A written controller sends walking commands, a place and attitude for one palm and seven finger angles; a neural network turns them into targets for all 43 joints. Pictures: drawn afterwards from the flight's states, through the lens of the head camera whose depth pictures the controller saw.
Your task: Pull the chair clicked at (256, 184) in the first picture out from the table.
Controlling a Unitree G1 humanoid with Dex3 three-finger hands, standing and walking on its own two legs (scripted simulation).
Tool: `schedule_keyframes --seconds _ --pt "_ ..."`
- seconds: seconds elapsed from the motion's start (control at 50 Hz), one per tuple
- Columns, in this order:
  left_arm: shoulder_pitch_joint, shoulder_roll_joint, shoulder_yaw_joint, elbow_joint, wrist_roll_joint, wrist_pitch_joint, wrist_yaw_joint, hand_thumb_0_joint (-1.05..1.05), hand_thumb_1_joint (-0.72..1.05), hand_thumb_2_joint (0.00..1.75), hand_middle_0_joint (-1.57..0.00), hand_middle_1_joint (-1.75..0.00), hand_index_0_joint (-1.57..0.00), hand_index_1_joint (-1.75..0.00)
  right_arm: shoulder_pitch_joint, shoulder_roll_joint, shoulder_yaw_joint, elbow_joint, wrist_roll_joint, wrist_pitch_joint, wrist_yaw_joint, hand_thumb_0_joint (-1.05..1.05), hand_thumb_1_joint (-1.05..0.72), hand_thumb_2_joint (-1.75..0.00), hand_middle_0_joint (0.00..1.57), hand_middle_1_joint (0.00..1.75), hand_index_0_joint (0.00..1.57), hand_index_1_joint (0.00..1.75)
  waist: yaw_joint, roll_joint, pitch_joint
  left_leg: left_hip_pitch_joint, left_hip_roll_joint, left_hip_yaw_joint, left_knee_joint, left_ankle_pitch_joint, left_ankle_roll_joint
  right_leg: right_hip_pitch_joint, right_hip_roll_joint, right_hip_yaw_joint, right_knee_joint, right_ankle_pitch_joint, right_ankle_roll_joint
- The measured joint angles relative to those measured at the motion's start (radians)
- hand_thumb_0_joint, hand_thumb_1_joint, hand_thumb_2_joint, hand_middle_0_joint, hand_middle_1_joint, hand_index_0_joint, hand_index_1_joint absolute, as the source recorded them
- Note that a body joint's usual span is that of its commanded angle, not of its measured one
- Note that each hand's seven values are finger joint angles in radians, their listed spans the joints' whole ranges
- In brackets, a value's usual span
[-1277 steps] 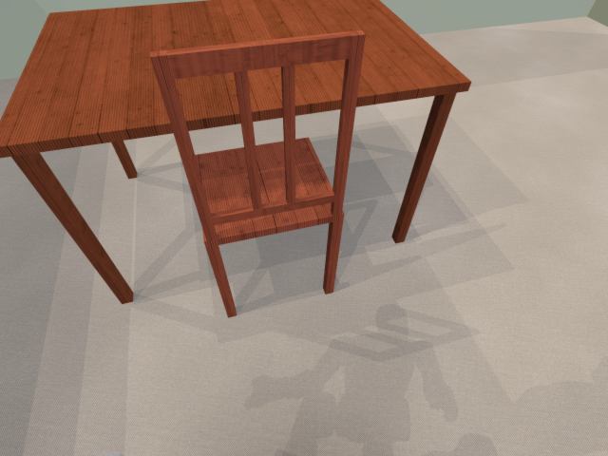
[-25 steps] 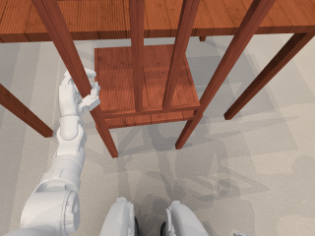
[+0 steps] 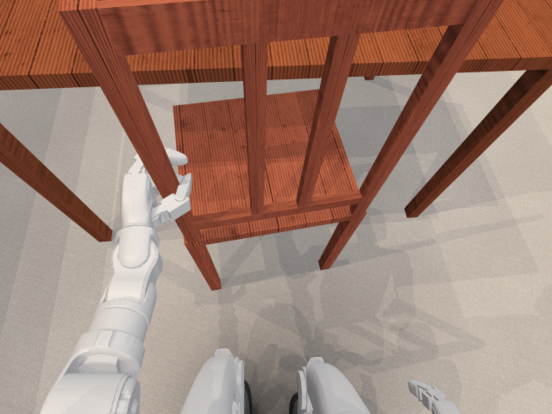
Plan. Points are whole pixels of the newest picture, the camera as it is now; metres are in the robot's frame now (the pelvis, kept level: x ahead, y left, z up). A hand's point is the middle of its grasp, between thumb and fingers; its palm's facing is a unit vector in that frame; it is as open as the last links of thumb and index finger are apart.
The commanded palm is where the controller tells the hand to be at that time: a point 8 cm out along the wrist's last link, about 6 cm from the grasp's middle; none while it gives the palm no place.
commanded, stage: step backward, pulling the chair out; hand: left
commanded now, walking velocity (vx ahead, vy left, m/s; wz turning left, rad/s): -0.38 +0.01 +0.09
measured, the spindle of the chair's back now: (256, 153) +0.47 +0.02 +0.05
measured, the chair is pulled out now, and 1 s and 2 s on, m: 0.03 0.12 0.20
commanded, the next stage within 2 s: none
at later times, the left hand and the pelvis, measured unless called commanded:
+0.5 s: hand (182, 225) +0.37 +0.12 +0.02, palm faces +0.01 -0.99 -0.13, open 5.7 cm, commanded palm +0.35 +0.17 +0.02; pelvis -0.01 +0.00 +0.08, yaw -1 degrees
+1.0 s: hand (183, 276) +0.30 +0.12 +0.02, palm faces +0.00 -0.99 -0.15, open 5.6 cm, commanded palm +0.31 +0.17 +0.02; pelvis -0.06 +0.00 +0.08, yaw +1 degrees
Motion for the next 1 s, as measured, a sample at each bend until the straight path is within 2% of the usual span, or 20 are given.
schedule_keyframes --seconds 0.06,0.1,0.14,0.26,0.44,0.54,0.66,0.78,0.86,0.9,0.94,1.0 --pt "0.011 -0.002 -0.027 0.039 -0.024 0.136 0.025 0.03 0.63 0.72 -0.39 -1.31 -0.45 -1.45 0.019 0.003 0.020 -0.028 0.030 0.029 -0.041 0.00 -0.91 -0.90 0.20 0.30 0.20 0.30 -0.002 0.009 0.033 0.154 -0.004 0.006 -0.161 0.084 -0.003 0.148 0.001 0.016 -0.159 0.067 0.011" --pt "0.006 -0.014 -0.043 0.110 -0.026 0.180 0.035 0.03 0.64 0.72 -0.35 -1.25 -0.46 -1.45 0.041 0.001 0.035 -0.026 0.039 0.036 -0.060 0.00 -0.91 -0.90 0.20 0.30 0.20 0.30 0.003 0.005 0.028 0.243 -0.010 0.013 -0.270 0.104 0.001 0.233 -0.002 0.028 -0.269 0.113 0.021" --pt "-0.014 -0.026 -0.051 0.195 -0.029 0.196 0.037 0.04 0.63 0.71 -0.32 -1.21 -0.47 -1.45 0.059 -0.007 0.044 -0.013 0.041 0.033 -0.074 0.00 -0.91 -0.90 0.20 0.30 0.20 0.30 0.010 -0.001 0.022 0.313 -0.015 0.015 -0.362 0.139 0.002 0.301 -0.005 0.034 -0.362 0.158 0.030" --pt "-0.084 -0.023 -0.071 0.369 -0.022 0.185 0.008 0.07 0.64 0.70 -0.29 -1.16 -0.49 -1.45 0.062 -0.037 0.021 0.064 0.039 -0.012 -0.102 0.00 -0.90 -0.90 0.21 0.30 0.21 0.30 0.015 -0.017 0.037 0.420 -0.017 0.017 -0.496 0.204 0.007 0.410 -0.004 0.039 -0.507 0.236 0.038" --pt "-0.054 -0.008 -0.056 0.327 -0.031 0.163 -0.018 0.05 0.64 0.69 -0.27 -1.17 -0.49 -1.45 0.041 -0.043 -0.013 0.105 0.016 -0.069 -0.103 0.00 -0.91 -0.90 0.20 0.30 0.20 0.30 0.003 -0.026 0.124 0.490 -0.023 0.044 -0.573 0.262 0.009 0.456 -0.011 0.066 -0.546 0.271 0.030" --pt "-0.025 -0.021 -0.052 0.303 -0.038 0.155 -0.020 0.05 0.64 0.68 -0.26 -1.16 -0.49 -1.45 0.040 -0.021 0.000 0.121 0.020 -0.087 -0.100 0.00 -0.91 -0.90 0.20 0.30 0.20 0.30 0.013 -0.008 0.157 0.507 -0.007 0.032 -0.589 0.286 -0.006 0.479 0.005 0.055 -0.575 0.302 0.016" --pt "-0.030 -0.033 -0.065 0.338 -0.046 0.147 -0.012 0.05 0.64 0.69 -0.26 -1.14 -0.50 -1.45 0.029 -0.012 0.013 0.153 0.040 -0.125 -0.105 0.00 -0.90 -0.90 0.21 0.30 0.21 0.30 0.028 0.006 0.156 0.494 0.010 0.002 -0.589 0.314 -0.029 0.480 0.024 0.025 -0.595 0.334 -0.006" --pt "-0.044 -0.045 -0.074 0.381 -0.049 0.140 0.005 0.05 0.63 0.69 -0.27 -1.13 -0.50 -1.45 0.005 -0.049 0.006 0.176 0.052 -0.162 -0.110 0.00 -0.90 -0.90 0.21 0.30 0.21 0.30 0.021 0.012 0.167 0.495 0.008 -0.022 -0.580 0.329 -0.042 0.489 0.023 0.000 -0.588 0.344 -0.013" --pt "-0.040 -0.057 -0.093 0.387 -0.047 0.134 0.014 0.05 0.63 0.68 -0.26 -1.13 -0.50 -1.45 -0.001 -0.081 -0.003 0.185 0.057 -0.181 -0.116 0.00 -0.90 -0.90 0.21 0.30 0.20 0.30 0.015 0.007 0.179 0.509 -0.006 -0.027 -0.578 0.285 -0.053 0.509 0.008 -0.004 -0.600 0.354 -0.007" --pt "-0.035 -0.064 -0.108 0.384 -0.041 0.131 0.015 0.04 0.63 0.68 -0.26 -1.13 -0.50 -1.45 0.002 -0.097 -0.007 0.190 0.057 -0.191 -0.122 0.00 -0.90 -0.90 0.21 0.30 0.20 0.30 0.016 0.008 0.182 0.521 -0.010 -0.026 -0.598 0.323 -0.050 0.518 0.004 -0.007 -0.606 0.358 -0.001" --pt "-0.031 -0.066 -0.130 0.379 -0.036 0.129 0.013 0.04 0.63 0.68 -0.25 -1.13 -0.50 -1.45 0.005 -0.106 -0.010 0.195 0.058 -0.198 -0.127 0.00 -0.91 -0.90 0.21 0.30 0.20 0.30 0.020 0.006 0.184 0.530 -0.011 -0.021 -0.609 0.372 -0.030 0.523 0.001 -0.006 -0.601 0.356 0.006" --pt "-0.026 -0.055 -0.158 0.369 -0.029 0.129 0.004 0.03 0.63 0.68 -0.25 -1.14 -0.50 -1.45 0.007 -0.098 -0.007 0.195 0.052 -0.205 -0.134 0.00 -0.91 -0.90 0.20 0.30 0.20 0.30 0.033 -0.019 0.179 0.535 -0.024 0.000 -0.615 0.362 -0.005 0.507 -0.014 0.012 -0.571 0.340 0.019"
